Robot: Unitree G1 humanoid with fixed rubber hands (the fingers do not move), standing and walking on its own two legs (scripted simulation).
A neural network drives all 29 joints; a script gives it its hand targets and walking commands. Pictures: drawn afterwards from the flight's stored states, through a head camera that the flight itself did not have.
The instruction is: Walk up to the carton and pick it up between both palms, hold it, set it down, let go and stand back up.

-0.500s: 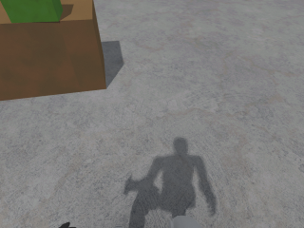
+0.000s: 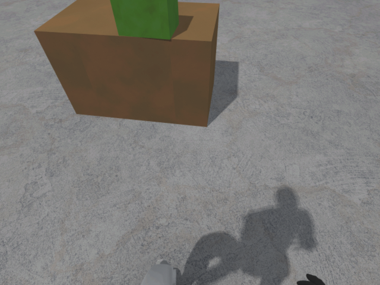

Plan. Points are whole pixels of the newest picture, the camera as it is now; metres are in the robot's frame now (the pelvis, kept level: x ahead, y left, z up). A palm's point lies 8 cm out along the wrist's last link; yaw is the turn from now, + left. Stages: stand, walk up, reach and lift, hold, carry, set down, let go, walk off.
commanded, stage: walk up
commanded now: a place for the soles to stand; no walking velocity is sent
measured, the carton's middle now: (147, 9) +1.46 +0.34 +0.00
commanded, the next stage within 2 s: none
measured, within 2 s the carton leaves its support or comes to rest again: neither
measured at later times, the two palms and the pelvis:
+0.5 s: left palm (95, 193) +0.37 +0.31 -0.09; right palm (287, 225) +0.31 -0.21 -0.11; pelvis +0.27 +0.05 +0.00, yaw +8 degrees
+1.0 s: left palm (100, 175) +0.44 +0.32 -0.11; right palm (253, 124) +0.67 -0.16 -0.10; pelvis +0.51 +0.06 +0.00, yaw +13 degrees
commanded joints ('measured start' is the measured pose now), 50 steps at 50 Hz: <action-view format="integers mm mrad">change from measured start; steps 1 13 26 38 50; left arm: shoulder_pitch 3 -34 -303 -160 -97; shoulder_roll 237 155 123 240 269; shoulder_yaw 65 33 40 75 66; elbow -98 -249 -324 -275 -194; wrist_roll -2 -27 -21 -13 -23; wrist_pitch -4 28 15 8 -4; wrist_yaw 13 -44 -67 2 -16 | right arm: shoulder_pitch -79 152 238 244 57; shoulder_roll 8 -153 -141 -104 -30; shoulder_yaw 3 -41 -27 -24 -19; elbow -133 -88 -67 -154 -206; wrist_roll -7 2 -1 -3 -5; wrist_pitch -47 -81 -122 -46 -71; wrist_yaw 5 -93 -68 -46 -19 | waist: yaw -20 -94 -129 -39 -24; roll -157 49 48 -159 -171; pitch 53 -116 33 30 29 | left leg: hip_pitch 124 407 373 -17 176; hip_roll -46 177 95 -39 -29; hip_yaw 107 -423 -208 -99 51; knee -183 -497 -489 484 -157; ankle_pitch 6 -111 121 -204 -39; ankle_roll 45 220 178 -2 5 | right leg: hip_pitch -70 -588 -529 -253 -296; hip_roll -241 -70 -18 -275 -220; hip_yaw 87 324 251 594 314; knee -188 885 253 -197 -121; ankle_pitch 330 36 315 -46 222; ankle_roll -241 -75 -62 -268 -278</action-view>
